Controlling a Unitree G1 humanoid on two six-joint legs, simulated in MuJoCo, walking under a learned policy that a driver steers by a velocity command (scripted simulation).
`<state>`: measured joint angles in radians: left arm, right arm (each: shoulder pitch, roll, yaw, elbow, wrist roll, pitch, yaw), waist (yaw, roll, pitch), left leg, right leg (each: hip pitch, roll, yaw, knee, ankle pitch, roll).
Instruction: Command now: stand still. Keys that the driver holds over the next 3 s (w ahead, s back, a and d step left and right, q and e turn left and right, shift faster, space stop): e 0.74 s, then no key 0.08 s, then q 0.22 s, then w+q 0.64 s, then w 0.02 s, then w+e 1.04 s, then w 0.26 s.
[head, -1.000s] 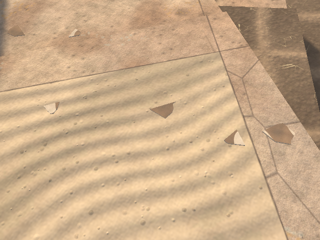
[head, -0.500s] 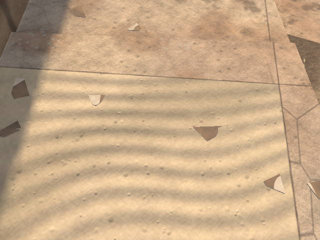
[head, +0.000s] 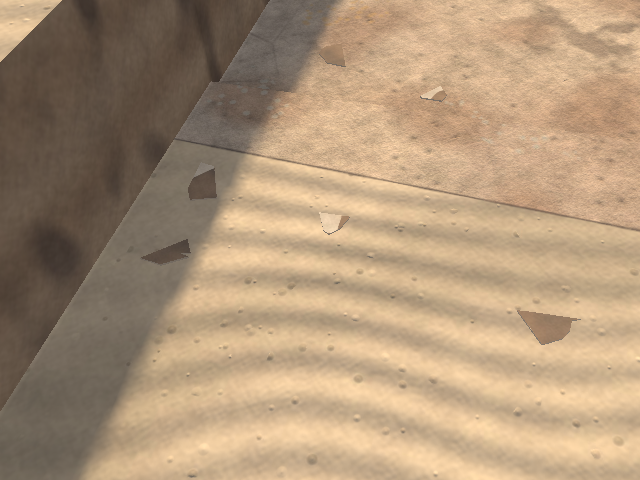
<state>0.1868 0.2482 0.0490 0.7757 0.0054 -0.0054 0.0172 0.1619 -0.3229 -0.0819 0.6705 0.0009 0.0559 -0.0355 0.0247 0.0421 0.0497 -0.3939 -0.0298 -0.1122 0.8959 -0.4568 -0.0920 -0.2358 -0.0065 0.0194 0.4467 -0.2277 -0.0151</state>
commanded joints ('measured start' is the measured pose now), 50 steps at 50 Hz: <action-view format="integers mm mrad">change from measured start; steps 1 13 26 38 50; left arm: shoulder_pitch -27 -24 4 -17 5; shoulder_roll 179 145 252 243 170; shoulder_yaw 35 49 67 62 16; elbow -49 -82 -155 -194 -118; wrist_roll -11 -30 -11 -12 34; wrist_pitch -2 34 -9 28 9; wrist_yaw -7 -14 -23 16 3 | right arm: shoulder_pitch -34 -22 -92 -82 -98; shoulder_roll -23 -116 -113 -71 -90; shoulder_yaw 4 -30 -32 -21 11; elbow -65 -28 -22 -16 -8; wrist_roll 1 -6 -3 3 -14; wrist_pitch -21 -55 -46 -64 -94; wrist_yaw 3 -15 -23 -2 42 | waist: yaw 4 -24 2 0 36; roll -250 116 -116 -176 103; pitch -100 -47 -99 -98 -55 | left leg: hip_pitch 107 311 -265 -103 120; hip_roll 4 363 75 17 180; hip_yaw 83 -102 16 6 -168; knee -290 -531 301 -85 -568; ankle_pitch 32 745 -66 110 325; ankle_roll -14 316 37 -12 204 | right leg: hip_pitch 100 -313 163 92 69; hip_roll -166 -30 -257 -156 34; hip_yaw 196 22 381 402 134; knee -81 534 -108 -121 15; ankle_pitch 384 -349 343 126 -38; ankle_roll -186 63 -242 -219 22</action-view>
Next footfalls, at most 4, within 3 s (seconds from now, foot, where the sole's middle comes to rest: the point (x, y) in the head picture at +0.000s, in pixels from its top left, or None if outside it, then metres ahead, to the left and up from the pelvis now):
0.10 left None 0.02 0.14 -0.78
0.42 right None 0.01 -0.12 -0.78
0.94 left None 0.10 0.08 -0.78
1.62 left None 0.38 0.08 -0.78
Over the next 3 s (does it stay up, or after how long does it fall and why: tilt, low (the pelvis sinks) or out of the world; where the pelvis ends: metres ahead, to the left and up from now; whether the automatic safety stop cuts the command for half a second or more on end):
stays up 0.97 -0.10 0.00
